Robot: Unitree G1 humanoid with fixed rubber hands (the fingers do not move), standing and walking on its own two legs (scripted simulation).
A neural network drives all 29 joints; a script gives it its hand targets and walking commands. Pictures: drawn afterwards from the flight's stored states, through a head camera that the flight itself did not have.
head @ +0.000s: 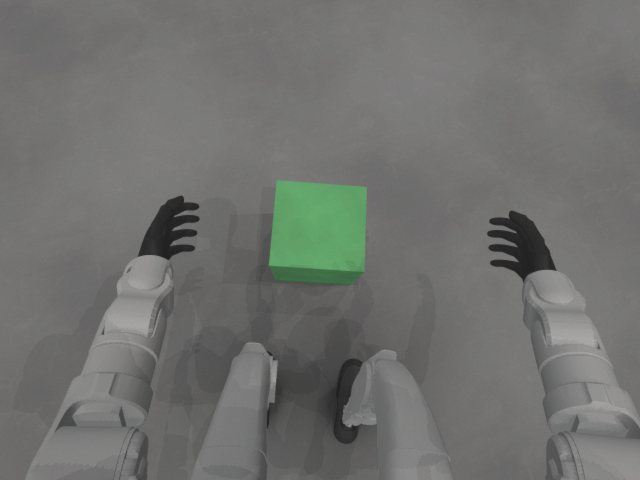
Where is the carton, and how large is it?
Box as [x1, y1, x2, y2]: [269, 180, 366, 284]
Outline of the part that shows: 277,180 269,258 269,266 275,279 289,281 350,284 363,272 364,267 366,187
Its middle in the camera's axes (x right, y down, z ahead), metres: -0.01 +0.01 +0.98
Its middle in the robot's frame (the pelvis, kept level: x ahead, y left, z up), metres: +0.50 +0.00 -0.56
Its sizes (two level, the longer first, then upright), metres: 0.210 0.200 0.250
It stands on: the floor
